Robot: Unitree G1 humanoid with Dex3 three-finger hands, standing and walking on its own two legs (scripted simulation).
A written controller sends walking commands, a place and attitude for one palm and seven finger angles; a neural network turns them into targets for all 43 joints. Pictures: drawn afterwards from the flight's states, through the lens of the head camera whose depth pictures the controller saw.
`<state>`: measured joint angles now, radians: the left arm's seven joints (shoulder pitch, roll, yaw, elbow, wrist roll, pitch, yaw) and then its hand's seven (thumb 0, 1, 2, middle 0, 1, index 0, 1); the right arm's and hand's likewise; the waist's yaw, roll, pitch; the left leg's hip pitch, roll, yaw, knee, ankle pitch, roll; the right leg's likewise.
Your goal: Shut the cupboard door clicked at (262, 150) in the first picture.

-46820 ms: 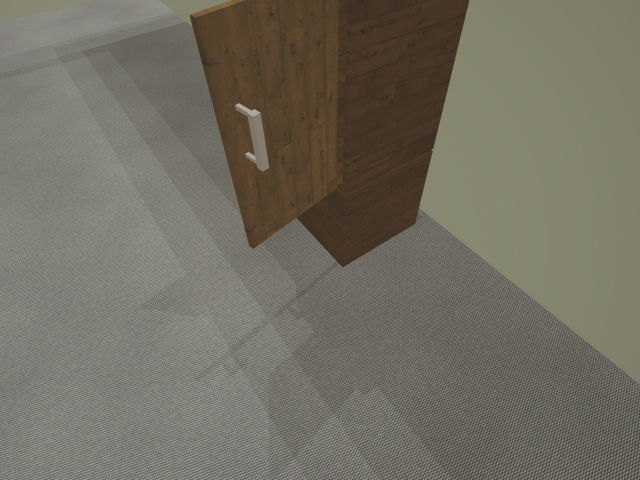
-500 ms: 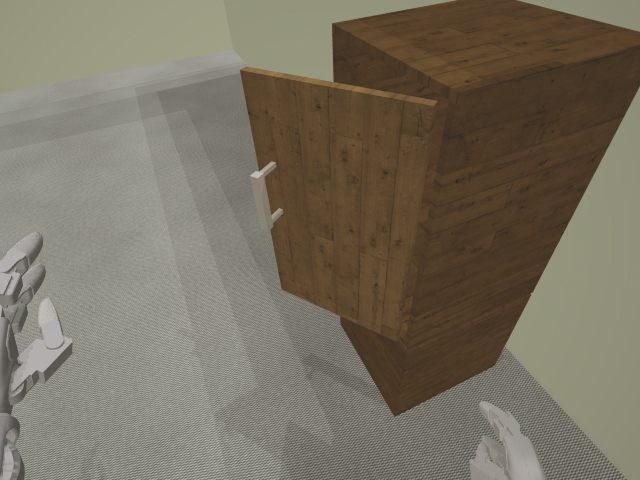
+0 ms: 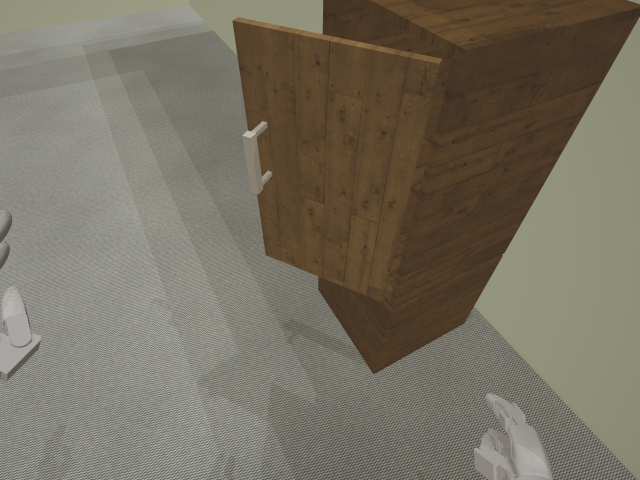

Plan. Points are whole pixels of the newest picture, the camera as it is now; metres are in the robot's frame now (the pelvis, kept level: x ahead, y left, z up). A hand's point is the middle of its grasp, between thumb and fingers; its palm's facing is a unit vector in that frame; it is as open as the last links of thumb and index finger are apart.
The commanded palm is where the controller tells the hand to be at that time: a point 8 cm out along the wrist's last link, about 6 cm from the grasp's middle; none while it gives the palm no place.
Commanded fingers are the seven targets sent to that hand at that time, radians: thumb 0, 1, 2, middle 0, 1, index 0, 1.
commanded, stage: step back with the hand held close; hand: left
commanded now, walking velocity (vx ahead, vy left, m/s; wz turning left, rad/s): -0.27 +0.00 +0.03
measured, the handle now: (259, 158) +0.68 +0.16 +0.01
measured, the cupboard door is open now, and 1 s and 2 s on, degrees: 35 35 35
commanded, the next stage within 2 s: stop stepping back and stand still in 0.48 s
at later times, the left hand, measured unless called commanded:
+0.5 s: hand out of the picture +0.07 +0.27 +0.18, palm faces +0.54 -0.74 -0.40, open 7.4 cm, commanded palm +0.00 +0.30 +0.18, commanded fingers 0.00 0.90 0.90 -0.20 -0.30 -0.20 -0.30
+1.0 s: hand out of the picture -0.02 +0.27 +0.17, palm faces +0.56 -0.75 -0.34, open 7.4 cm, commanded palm -0.09 +0.29 +0.18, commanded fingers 0.00 0.90 0.90 -0.20 -0.30 -0.20 -0.30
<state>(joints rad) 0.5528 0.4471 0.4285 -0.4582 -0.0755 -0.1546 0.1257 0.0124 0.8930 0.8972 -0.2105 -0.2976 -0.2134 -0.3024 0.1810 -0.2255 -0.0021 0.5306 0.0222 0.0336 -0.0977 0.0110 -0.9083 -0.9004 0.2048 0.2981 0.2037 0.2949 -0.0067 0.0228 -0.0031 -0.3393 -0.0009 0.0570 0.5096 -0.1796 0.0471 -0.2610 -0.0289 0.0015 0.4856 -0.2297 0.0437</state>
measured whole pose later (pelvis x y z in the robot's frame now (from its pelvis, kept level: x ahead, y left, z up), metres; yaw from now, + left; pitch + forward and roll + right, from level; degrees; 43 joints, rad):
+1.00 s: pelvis -0.20 -0.02 -0.01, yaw +5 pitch -2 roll -1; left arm 0.45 0.39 0.41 -0.35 -0.06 -0.16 0.16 0.01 0.89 0.90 -0.21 -0.30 -0.21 -0.30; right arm 0.25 -0.21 0.01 0.63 0.01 -0.05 -0.09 0.01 -0.91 -0.90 0.21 0.30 0.21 0.30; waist -0.03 0.01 -0.12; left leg -0.47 0.01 0.09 0.57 -0.23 0.01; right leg -0.07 0.03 -0.01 0.54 -0.47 -0.03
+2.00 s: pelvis -0.20 +0.01 +0.00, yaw -1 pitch +0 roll -1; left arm 0.56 0.43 0.42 -0.48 -0.06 -0.18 0.16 0.01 0.89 0.90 -0.21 -0.30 -0.21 -0.30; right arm 0.21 -0.20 0.01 0.59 0.01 -0.06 -0.08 0.01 -0.91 -0.90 0.20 0.30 0.20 0.29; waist -0.01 0.00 -0.01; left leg -0.30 0.04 0.07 0.52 -0.22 0.01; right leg -0.17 0.05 -0.07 0.47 -0.31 -0.05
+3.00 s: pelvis -0.22 +0.03 +0.00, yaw +1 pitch -1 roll -1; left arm 0.31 0.21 0.01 0.89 0.01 0.05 0.02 -0.01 1.00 0.90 -0.21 -0.30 -0.21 -0.30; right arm 0.29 -0.21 0.03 0.95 -0.03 0.04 -0.01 0.01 -0.91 -0.90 0.20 0.30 0.20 0.29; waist -0.01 -0.06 0.05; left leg -0.34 0.00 0.05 0.53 -0.19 0.04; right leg -0.20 0.01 -0.11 0.52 -0.31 -0.04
